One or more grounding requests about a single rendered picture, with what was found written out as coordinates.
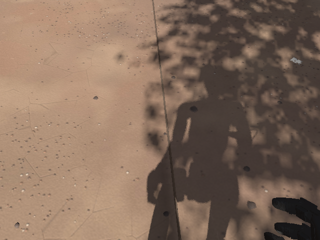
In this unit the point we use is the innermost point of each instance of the robot right hand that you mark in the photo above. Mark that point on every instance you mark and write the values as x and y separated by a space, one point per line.
304 210

